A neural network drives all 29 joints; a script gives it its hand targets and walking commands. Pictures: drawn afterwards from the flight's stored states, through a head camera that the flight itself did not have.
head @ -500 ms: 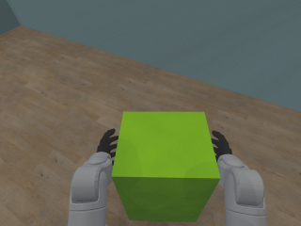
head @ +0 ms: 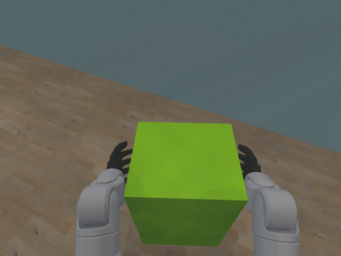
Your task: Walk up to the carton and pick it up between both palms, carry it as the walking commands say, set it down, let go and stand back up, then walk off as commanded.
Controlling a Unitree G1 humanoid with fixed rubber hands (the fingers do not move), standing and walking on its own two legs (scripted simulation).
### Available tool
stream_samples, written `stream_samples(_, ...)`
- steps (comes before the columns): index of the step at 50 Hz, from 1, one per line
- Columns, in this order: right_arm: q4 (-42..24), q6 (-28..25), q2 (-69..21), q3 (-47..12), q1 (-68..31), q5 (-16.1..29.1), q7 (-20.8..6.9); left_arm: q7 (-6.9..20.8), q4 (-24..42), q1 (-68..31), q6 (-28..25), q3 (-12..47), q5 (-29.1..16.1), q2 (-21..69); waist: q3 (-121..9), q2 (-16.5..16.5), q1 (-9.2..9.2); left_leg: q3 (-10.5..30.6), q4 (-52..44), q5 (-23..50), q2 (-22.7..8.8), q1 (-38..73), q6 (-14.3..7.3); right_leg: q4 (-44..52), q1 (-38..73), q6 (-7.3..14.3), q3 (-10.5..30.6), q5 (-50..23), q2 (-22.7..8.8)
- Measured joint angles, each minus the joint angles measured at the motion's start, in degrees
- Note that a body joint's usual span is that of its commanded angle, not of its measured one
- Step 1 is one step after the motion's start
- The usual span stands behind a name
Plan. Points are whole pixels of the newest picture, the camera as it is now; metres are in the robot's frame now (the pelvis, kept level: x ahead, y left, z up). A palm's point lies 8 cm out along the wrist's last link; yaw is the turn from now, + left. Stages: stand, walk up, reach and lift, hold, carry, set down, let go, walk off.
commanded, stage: carry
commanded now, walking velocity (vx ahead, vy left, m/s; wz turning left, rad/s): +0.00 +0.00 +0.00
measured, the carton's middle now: (182, 190) +0.28 +0.00 +0.01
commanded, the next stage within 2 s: none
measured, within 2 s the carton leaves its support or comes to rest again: neither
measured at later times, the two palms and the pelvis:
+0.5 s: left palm (127, 156) +0.33 +0.13 +0.08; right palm (252, 159) +0.33 -0.16 +0.08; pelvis +0.05 -0.02 +0.00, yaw +0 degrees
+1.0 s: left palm (128, 182) +0.28 +0.12 +0.06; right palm (258, 185) +0.28 -0.17 +0.05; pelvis +0.00 -0.02 -0.01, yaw -1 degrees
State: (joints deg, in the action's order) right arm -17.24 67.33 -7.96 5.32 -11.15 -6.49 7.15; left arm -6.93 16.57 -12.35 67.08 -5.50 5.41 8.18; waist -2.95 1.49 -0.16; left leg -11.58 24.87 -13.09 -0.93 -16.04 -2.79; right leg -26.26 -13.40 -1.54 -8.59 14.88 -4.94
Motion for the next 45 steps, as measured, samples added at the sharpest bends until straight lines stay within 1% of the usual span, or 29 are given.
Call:
stream_samples(2, 0.31, 0.22, -0.01, 0.28, -0.13, -0.05, -0.01, 0.02, -0.60, -0.04, -0.09, 0.11, 0.05, 0.00, -1.08, -0.65, 0.06, 0.28, 0.85, -1.18, -0.31, 0.23, 0.48, -0.38, 0.58, 0.06, -0.33, 2.29, 0.17)
stream_samples(4, 1.13, 0.22, -0.09, 0.63, -0.59, -0.18, -0.04, 0.21, -1.56, -0.27, -0.43, -0.12, 0.19, 0.04, -2.00, -1.14, 0.02, 0.55, 1.97, -1.84, -0.61, 0.14, 1.00, -0.95, 0.77, -0.14, -0.61, 3.01, 0.26)
stream_samples(9, 3.94, -0.59, -0.17, 0.84, -1.06, -0.66, -0.25, 0.64, -4.17, -0.16, -1.62, -0.61, 0.64, 0.03, -3.34, -1.61, -0.36, 1.03, 3.94, -1.33, -1.19, 0.22, 2.22, -1.37, 1.53, -0.27, -1.53, 2.25, 0.31)
stream_samples(13, 4.14, -1.28, -0.08, 0.57, -0.58, -0.68, -0.31, 0.72, -4.34, 0.41, -2.36, -0.37, 0.60, -0.08, -3.78, -1.54, -0.56, 1.30, 3.44, -1.19, -1.36, 0.93, 2.78, -1.28, 1.98, -0.11, -2.11, 1.92, 0.39)
stream_samples(20, 3.57, -1.98, 0.03, -0.03, 0.19, -0.50, -0.36, 0.78, -3.26, 1.65, -3.03, 0.27, 0.65, -0.29, -4.03, -1.37, -0.46, 1.67, 2.81, -1.50, -1.67, 1.37, 2.66, -1.49, 2.08, -0.09, -2.92, 2.01, 0.58)
stream_samples(24, 3.86, -2.43, 0.07, -0.08, 0.41, -0.46, -0.43, 0.82, -3.46, 1.94, -3.46, 0.42, 0.73, -0.32, -4.05, -1.35, -0.58, 1.85, 3.68, -1.75, -1.90, 0.89, 2.91, -0.57, 2.49, 0.33, -3.19, 2.47, 0.78)
stream_samples(30, 7.70, -5.00, -0.05, 0.83, -0.30, -1.25, -1.22, 1.54, -7.32, 1.43, -6.17, -0.11, 1.50, -0.25, -4.42, -1.33, -0.50, 2.13, 3.45, -3.39, -1.89, 0.87, 2.92, -2.46, 1.36, 0.69, -3.08, 3.96, 0.67)
stream_samples(36, 10.16, -8.38, -0.04, 0.74, -0.24, -1.32, -1.52, 1.79, -9.03, 1.84, -9.23, -0.48, 1.70, -0.32, -4.04, -1.16, -0.54, 2.34, 5.21, -5.51, -2.07, -0.41, 2.63, -3.85, 0.30, 0.98, -2.77, 6.39, 0.71)
stream_samples(45, 13.56, -12.33, 0.20, 0.46, 1.27, -1.54, -1.96, 2.21, -12.34, 3.32, -13.04, -0.06, 2.16, -0.52, -3.17, -1.33, -0.44, 2.29, 6.25, -4.33, -2.38, -0.75, 2.58, -4.88, -0.03, 1.79, -2.76, 5.84, 0.74)
